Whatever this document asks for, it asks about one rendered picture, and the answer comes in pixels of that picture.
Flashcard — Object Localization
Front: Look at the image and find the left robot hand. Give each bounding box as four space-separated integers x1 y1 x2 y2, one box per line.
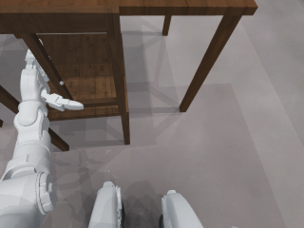
20 39 84 111

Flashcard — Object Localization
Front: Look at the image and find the left robot upper arm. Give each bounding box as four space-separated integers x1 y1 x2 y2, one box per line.
0 171 57 228

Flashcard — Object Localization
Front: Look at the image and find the robot shin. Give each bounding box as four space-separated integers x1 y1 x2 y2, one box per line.
97 181 122 228
163 190 176 228

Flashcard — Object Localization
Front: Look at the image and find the right robot shin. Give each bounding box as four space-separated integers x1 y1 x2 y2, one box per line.
163 190 176 228

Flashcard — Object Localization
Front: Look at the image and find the left robot shin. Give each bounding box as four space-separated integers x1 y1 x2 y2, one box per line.
97 181 122 228

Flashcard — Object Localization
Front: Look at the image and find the left robot forearm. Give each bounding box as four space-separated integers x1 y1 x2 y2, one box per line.
0 101 51 182

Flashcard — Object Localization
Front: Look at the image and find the chair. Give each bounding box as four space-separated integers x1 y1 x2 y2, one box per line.
0 5 130 152

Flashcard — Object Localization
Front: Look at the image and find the table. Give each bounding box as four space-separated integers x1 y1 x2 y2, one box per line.
0 0 258 127

